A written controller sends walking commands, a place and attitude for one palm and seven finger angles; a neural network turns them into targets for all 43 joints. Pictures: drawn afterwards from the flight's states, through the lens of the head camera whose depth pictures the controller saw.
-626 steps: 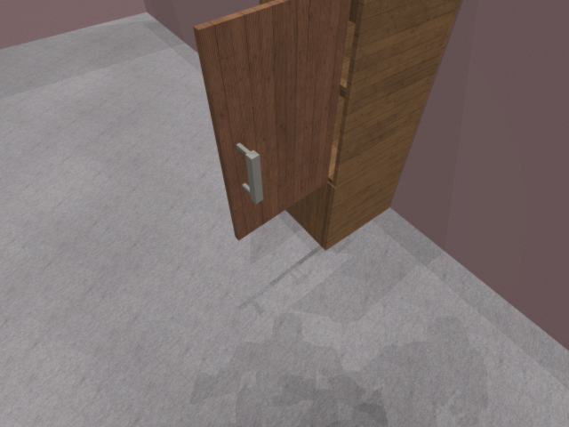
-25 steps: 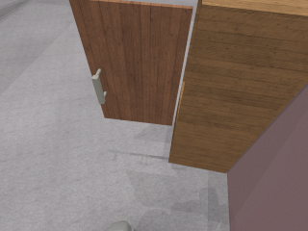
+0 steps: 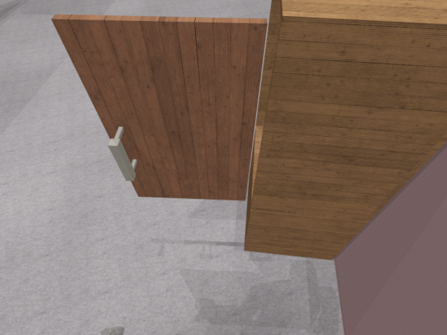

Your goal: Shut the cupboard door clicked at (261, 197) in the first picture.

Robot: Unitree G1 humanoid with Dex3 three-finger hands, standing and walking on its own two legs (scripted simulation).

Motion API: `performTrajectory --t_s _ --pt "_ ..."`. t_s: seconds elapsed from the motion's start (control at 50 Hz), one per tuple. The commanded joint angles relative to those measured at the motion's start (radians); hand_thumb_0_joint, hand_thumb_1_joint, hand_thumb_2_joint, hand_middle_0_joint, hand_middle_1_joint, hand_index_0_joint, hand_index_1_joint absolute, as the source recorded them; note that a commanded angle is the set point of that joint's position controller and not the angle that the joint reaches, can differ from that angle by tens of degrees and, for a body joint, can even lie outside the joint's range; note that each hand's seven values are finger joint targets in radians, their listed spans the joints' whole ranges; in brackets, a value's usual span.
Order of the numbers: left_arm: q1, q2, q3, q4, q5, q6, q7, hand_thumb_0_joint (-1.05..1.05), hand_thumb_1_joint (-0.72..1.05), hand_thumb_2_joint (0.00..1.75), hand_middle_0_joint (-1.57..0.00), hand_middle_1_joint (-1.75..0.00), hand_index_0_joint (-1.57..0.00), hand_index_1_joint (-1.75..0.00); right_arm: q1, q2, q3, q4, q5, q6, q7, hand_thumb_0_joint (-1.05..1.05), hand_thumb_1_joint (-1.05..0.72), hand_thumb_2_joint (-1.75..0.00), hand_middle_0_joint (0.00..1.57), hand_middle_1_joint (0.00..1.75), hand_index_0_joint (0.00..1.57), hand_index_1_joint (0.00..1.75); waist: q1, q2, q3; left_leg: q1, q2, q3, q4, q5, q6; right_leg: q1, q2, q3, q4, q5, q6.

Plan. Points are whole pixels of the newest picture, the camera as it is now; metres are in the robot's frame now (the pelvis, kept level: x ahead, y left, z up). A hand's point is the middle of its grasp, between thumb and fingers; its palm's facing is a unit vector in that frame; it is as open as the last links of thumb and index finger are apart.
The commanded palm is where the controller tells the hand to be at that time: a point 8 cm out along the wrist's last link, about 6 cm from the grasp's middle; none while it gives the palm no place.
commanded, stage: come to a stop and stand still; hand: left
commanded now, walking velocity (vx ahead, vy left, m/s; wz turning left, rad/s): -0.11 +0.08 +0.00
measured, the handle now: (125, 154) +0.53 +0.28 -0.07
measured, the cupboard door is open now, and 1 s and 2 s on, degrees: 94 94 94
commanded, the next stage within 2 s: look again from close up in 0.52 s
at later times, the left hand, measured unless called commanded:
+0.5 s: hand out of the picture +0.01 +0.21 -0.17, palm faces +0.02 -0.98 -0.21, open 7.4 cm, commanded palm none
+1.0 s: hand out of the picture +0.03 +0.21 -0.16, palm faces -0.04 -0.97 -0.25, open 7.4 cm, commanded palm none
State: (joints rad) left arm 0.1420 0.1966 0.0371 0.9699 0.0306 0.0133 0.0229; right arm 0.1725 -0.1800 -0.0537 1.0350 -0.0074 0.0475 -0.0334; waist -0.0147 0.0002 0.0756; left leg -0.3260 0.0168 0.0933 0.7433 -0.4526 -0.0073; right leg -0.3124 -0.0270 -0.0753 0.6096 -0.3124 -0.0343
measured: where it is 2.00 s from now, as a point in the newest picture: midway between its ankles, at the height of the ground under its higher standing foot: outside the picture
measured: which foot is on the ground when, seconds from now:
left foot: up 0.00-0.18, down 0.20-1.00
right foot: down 0.00-1.00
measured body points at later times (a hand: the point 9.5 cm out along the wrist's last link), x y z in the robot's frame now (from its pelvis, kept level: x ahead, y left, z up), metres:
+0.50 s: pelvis +0.00 +0.02 +0.01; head +0.03 +0.03 +0.46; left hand +0.01 +0.26 -0.15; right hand +0.03 -0.21 -0.14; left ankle -0.03 +0.13 -0.73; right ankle -0.03 -0.10 -0.73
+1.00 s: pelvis -0.02 +0.02 +0.01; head +0.00 +0.01 +0.46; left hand +0.03 +0.26 -0.14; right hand +0.01 -0.22 -0.15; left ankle -0.03 +0.13 -0.73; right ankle -0.03 -0.10 -0.73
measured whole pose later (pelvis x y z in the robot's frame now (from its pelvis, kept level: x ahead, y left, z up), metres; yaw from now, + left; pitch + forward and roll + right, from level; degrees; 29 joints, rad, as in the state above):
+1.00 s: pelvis -0.02 +0.02 +0.01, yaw -1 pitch -1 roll +1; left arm 0.23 0.20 -0.02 1.05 0.02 -0.02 0.02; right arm 0.24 -0.20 0.02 1.05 -0.02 -0.02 -0.01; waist 0.00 0.01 0.04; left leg -0.17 0.00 0.08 0.45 -0.27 0.02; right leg -0.20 -0.02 0.01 0.49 -0.28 0.00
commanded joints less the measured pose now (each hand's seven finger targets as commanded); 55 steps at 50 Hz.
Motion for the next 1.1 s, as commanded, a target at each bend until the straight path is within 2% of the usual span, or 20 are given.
performTrajectory --t_s 0.0,0.1,0.14,0.16,0.18,0.2,0.22,0.28,0.32,0.36,0.4,0.44,0.5,0.52,0.54,0.56,0.64,0.74,0.84,1.08 --pt "0.087 0.168 0.039 -0.030 -0.005 -0.011 0.023 0.00 0.90 0.90 -0.20 -0.30 -0.20 -0.30 0.034 -0.061 -0.013 -0.059 0.008 -0.001 0.000 0.00 -0.90 -0.90 0.20 0.30 0.20 0.30 0.037 -0.148 -0.154 -0.113 -0.022 -0.099 0.247 -0.141 -0.031 0.251 -0.305 0.245 -0.179 0.932 -0.208" --pt "0.074 0.179 0.045 -0.017 -0.009 -0.012 0.023 0.00 0.90 0.90 -0.20 -0.30 -0.20 -0.30 0.077 -0.050 -0.001 -0.035 0.007 -0.012 0.006 0.00 -0.90 -0.90 0.20 0.30 0.20 0.30 0.030 -0.160 -0.171 -0.009 -0.022 -0.048 -0.116 0.019 -0.046 0.298 -0.248 0.197 -0.146 0.826 -0.149" --pt "0.060 0.165 0.039 -0.005 -0.021 -0.010 0.018 0.00 0.90 0.90 -0.20 -0.30 -0.20 -0.30 0.132 -0.058 0.002 -0.008 0.002 -0.022 0.008 0.00 -0.90 -0.90 0.20 0.30 0.20 0.30 0.001 -0.127 -0.161 0.162 -0.005 -0.056 -0.359 0.254 -0.031 0.181 -0.205 0.175 -0.110 0.597 -0.080" --pt "0.070 0.124 0.031 -0.006 -0.026 -0.006 0.011 0.00 0.90 0.90 -0.20 -0.30 -0.20 -0.30 0.132 -0.088 -0.002 -0.008 -0.004 -0.032 0.008 0.00 -0.90 -0.90 0.20 0.30 0.20 0.30 0.012 0.019 -0.159 0.225 0.100 -0.167 -0.405 0.375 0.008 0.082 -0.128 0.128 -0.067 0.339 -0.022" --pt "0.078 0.084 0.021 -0.019 -0.030 0.003 0.006 0.00 0.90 0.90 -0.20 -0.30 -0.20 -0.30 0.092 -0.154 -0.006 -0.035 -0.012 -0.036 0.006 0.00 -0.90 -0.90 0.20 0.30 0.20 0.30 0.034 0.190 -0.114 0.133 0.240 -0.305 -0.433 0.507 0.090 0.056 -0.053 0.069 -0.052 0.085 0.033" --pt "0.055 0.079 0.018 -0.020 -0.025 0.010 0.006 0.00 0.90 0.90 -0.20 -0.30 -0.20 -0.30 0.060 -0.171 -0.002 -0.048 -0.018 -0.032 0.002 0.00 -0.90 -0.90 0.20 0.30 0.20 0.30 0.034 0.156 -0.065 0.019 0.287 -0.321 -0.457 0.461 0.136 0.096 -0.026 0.046 -0.011 -0.080 0.044" --pt "0.032 0.078 0.018 -0.012 -0.020 0.021 0.005 0.00 0.90 0.90 -0.20 -0.30 -0.20 -0.30 0.044 -0.153 0.003 -0.044 -0.020 -0.038 -0.004 0.00 -0.90 -0.90 0.20 0.30 0.20 0.30 0.031 0.193 -0.027 0.005 0.248 -0.315 -0.487 0.455 0.138 0.075 -0.013 0.054 0.038 -0.112 0.043" --pt "0.059 0.075 0.011 0.021 -0.021 0.019 -0.002 0.00 0.90 0.90 -0.20 -0.30 -0.20 -0.30 0.057 -0.129 0.013 -0.028 -0.016 -0.052 -0.019 0.00 -0.90 -0.90 0.20 0.30 0.20 0.30 0.037 0.163 -0.054 0.110 0.217 -0.232 -0.428 0.685 0.136 0.061 -0.015 0.077 0.056 -0.087 0.030" --pt "0.085 0.074 0.007 0.037 -0.024 0.009 -0.002 0.00 0.90 0.90 -0.20 -0.30 -0.20 -0.30 0.070 -0.136 0.010 -0.016 -0.009 -0.056 -0.020 0.00 -0.90 -0.90 0.20 0.30 0.20 0.30 0.041 0.113 -0.107 0.201 0.186 -0.196 -0.371 0.754 0.115 0.099 -0.016 0.078 -0.066 -0.002 0.030" --pt "0.108 0.087 0.002 0.061 -0.023 -0.005 0.002 0.00 0.90 0.90 -0.20 -0.30 -0.20 -0.30 0.082 -0.115 0.009 -0.009 0.002 -0.057 -0.018 0.00 -0.90 -0.90 0.20 0.30 0.20 0.30 0.032 0.052 -0.112 0.202 0.128 -0.162 -0.339 0.664 0.064 0.162 -0.041 0.113 -0.184 0.251 0.017" --pt "0.105 0.105 -0.003 0.071 -0.022 -0.010 0.004 0.00 0.90 0.90 -0.20 -0.30 -0.20 -0.30 0.097 -0.105 0.008 0.000 0.004 -0.055 -0.010 0.00 -0.90 -0.90 0.20 0.30 0.20 0.30 0.016 0.004 -0.091 0.186 0.092 -0.138 -0.353 0.500 0.027 0.154 -0.081 0.144 -0.199 0.317 0.007" --pt "0.107 0.093 -0.010 0.085 -0.024 -0.017 0.006 0.00 0.90 0.90 -0.20 -0.30 -0.20 -0.30 0.103 -0.103 0.011 0.016 0.002 -0.052 -0.008 0.00 -0.90 -0.90 0.20 0.30 0.20 0.30 0.008 -0.097 -0.097 0.209 0.086 -0.126 -0.357 0.420 0.021 0.142 -0.084 0.156 -0.224 0.316 0.005" --pt "0.113 0.089 -0.015 0.098 -0.025 -0.020 0.006 0.00 0.90 0.90 -0.20 -0.30 -0.20 -0.30 0.105 -0.091 0.020 0.039 0.000 -0.055 -0.003 0.00 -0.90 -0.90 0.20 0.30 0.20 0.30 0.010 -0.033 -0.059 0.191 0.082 -0.124 -0.392 0.365 0.019 0.137 -0.079 0.160 -0.252 0.254 0.005" --pt "0.210 0.082 -0.021 0.114 -0.003 -0.045 0.055 0.00 0.90 0.90 -0.20 -0.30 -0.20 -0.30 0.056 -0.132 0.017 -0.035 0.006 -0.076 0.003 0.00 -0.90 -0.90 0.20 0.30 0.20 0.30 0.023 0.069 -0.070 0.188 0.112 -0.091 -0.207 0.665 0.009 0.111 -0.112 0.174 -0.163 0.596 0.024" --pt "0.195 0.129 -0.019 0.072 -0.017 -0.053 0.050 0.00 0.90 0.90 -0.20 -0.30 -0.20 -0.30 0.098 -0.090 0.026 -0.051 -0.002 -0.075 0.009 0.00 -0.90 -0.90 0.20 0.30 0.20 0.30 0.008 0.083 -0.133 0.157 0.075 -0.109 -0.231 0.441 0.017 0.160 -0.122 0.190 -0.152 0.468 -0.010" --pt "0.161 0.134 -0.020 0.060 -0.017 -0.060 0.040 0.00 0.90 0.90 -0.20 -0.30 -0.20 -0.30 0.095 -0.080 0.033 -0.063 -0.010 -0.076 0.015 0.00 -0.90 -0.90 0.20 0.30 0.20 0.30 0.005 0.097 -0.128 0.147 0.069 -0.099 -0.266 0.377 0.018 0.154 -0.116 0.187 -0.142 0.447 -0.022" --pt "0.155 0.099 -0.033 0.045 -0.019 -0.052 0.023 0.00 0.90 0.90 -0.20 -0.30 -0.20 -0.30 0.115 -0.114 0.035 -0.082 -0.006 -0.079 0.011 0.00 -0.90 -0.90 0.20 0.30 0.20 0.30 0.001 -0.022 -0.080 0.146 0.089 -0.141 -0.307 0.413 0.046 0.108 -0.064 0.155 -0.149 0.237 -0.014" --pt "0.139 0.114 -0.033 0.036 -0.019 -0.040 0.015 0.00 0.90 0.90 -0.20 -0.30 -0.20 -0.30 0.097 -0.129 0.039 -0.077 -0.007 -0.078 0.013 0.00 -0.90 -0.90 0.20 0.30 0.20 0.30 0.011 -0.025 0.000 0.102 0.078 -0.144 -0.366 0.266 0.050 0.074 -0.056 0.168 -0.186 0.091 -0.008" --pt "0.125 0.131 -0.030 0.032 -0.020 -0.041 0.011 0.00 0.90 0.90 -0.20 -0.30 -0.20 -0.30 0.096 -0.141 0.042 -0.055 -0.009 -0.081 0.015 0.00 -0.90 -0.90 0.20 0.30 0.20 0.30 0.014 -0.030 -0.007 0.115 0.075 -0.136 -0.385 0.254 0.048 0.076 -0.061 0.178 -0.206 0.082 -0.008" --pt "0.090 0.175 -0.024 0.053 -0.022 -0.047 0.006 0.00 0.90 0.90 -0.20 -0.30 -0.20 -0.30 0.070 -0.170 0.041 0.004 -0.006 -0.089 0.011 0.00 -0.90 -0.90 0.20 0.30 0.20 0.30 0.019 -0.019 -0.065 0.166 0.088 -0.120 -0.380 0.373 0.040 0.143 -0.077 0.176 -0.206 0.264 -0.008"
